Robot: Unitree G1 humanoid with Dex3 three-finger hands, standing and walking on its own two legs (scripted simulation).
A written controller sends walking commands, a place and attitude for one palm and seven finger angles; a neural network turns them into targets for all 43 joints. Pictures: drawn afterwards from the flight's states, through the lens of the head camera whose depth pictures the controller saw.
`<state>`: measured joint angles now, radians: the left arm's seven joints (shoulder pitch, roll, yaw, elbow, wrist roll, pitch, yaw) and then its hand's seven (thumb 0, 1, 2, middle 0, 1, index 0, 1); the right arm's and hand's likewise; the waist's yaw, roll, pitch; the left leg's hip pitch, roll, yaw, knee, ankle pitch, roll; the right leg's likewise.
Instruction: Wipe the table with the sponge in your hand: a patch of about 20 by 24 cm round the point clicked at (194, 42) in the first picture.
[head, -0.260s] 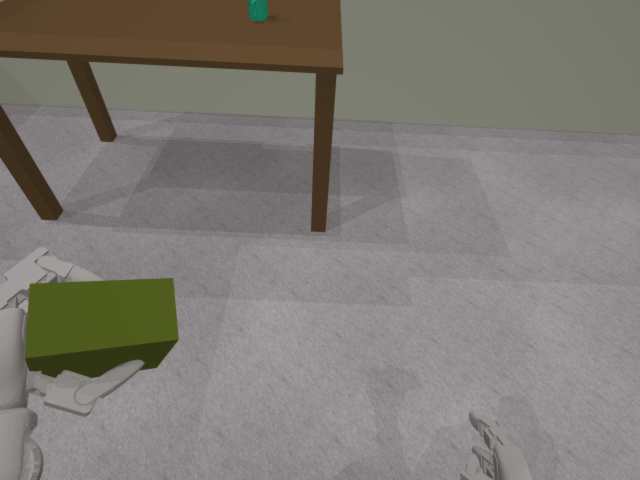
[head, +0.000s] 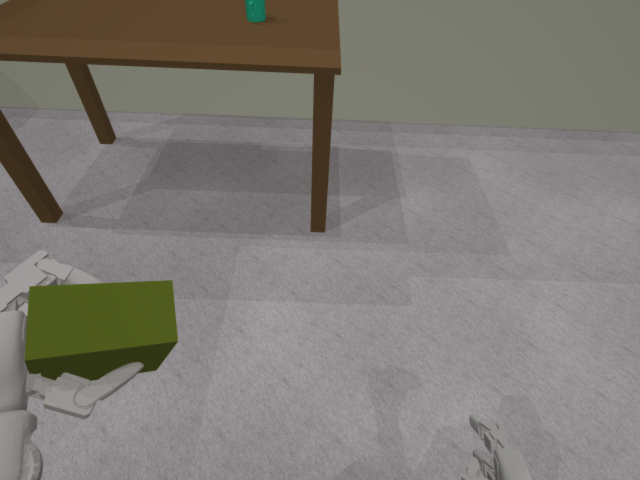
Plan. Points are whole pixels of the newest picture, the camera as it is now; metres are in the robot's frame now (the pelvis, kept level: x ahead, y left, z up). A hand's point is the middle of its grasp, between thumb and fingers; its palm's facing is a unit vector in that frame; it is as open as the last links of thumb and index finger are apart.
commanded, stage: look at it before walking up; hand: left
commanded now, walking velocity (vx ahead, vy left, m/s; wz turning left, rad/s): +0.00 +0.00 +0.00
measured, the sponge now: (123, 333) +0.22 +0.21 +0.14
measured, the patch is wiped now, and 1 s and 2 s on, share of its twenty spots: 0.00 0.00 0.00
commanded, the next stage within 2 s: walk to a spot facing it in 0.14 s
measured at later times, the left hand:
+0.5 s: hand (67, 350) +0.19 +0.25 +0.15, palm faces +0.42 -0.82 -0.39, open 10.2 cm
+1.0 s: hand out of the picture +0.09 +0.25 +0.16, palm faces +0.62 -0.65 -0.44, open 10.2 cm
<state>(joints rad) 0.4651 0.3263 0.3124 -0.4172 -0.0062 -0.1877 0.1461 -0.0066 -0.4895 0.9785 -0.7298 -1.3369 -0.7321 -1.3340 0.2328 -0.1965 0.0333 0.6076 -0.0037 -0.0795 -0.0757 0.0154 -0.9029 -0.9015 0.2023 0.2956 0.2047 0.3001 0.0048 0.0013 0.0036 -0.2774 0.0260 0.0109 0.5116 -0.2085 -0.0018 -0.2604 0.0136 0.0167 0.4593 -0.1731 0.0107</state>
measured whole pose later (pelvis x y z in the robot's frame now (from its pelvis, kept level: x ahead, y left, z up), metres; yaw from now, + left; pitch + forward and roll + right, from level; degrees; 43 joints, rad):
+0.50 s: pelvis -0.01 +0.00 -0.01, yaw +4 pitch -1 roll -1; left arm 0.49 0.35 0.32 -0.47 -0.01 -0.18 0.15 -0.01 -0.49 0.98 -0.73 -1.34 -0.73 -1.34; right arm 0.25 -0.22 0.01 0.59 0.00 -0.06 -0.07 0.02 -0.90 -0.90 0.20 0.30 0.20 0.30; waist -0.02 0.01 0.02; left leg -0.36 0.00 -0.05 0.60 -0.23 0.00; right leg -0.32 -0.01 -0.04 0.55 -0.22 0.01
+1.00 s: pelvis -0.02 -0.04 +0.01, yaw +21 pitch +0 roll +3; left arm 0.50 0.36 0.31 -0.45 -0.02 -0.16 0.13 -0.01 -0.49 0.98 -0.73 -1.34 -0.73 -1.34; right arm 0.24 -0.23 0.00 0.63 -0.02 -0.04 -0.08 0.02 -0.90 -0.90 0.20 0.30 0.20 0.30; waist 0.00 -0.03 0.01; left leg -0.51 0.04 0.08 1.01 -0.38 -0.03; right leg -0.19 -0.09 -0.17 0.48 -0.30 -0.04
